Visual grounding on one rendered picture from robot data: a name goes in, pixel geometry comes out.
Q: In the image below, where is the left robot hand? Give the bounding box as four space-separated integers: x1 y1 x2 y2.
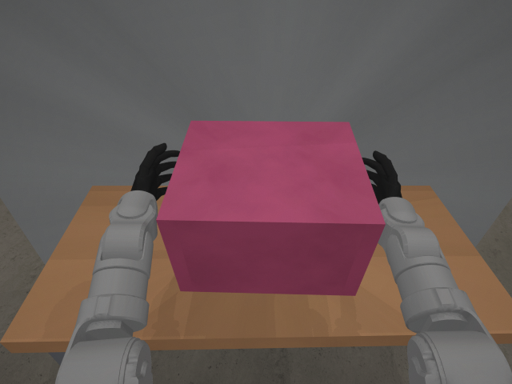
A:
131 143 180 201

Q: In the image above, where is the carton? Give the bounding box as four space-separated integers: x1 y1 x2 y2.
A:
156 121 386 296

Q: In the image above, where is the robot left upper arm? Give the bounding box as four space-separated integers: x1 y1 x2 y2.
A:
58 337 153 384

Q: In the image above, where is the right robot forearm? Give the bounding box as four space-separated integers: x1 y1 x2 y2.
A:
378 197 512 381

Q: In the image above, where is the table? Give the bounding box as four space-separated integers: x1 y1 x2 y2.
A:
0 186 512 365

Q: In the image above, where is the right robot hand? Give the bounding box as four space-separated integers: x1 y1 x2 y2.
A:
362 151 402 204

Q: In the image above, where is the robot right upper arm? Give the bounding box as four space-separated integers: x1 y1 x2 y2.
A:
407 330 512 384

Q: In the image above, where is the left robot forearm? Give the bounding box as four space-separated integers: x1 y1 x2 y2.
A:
55 190 158 384

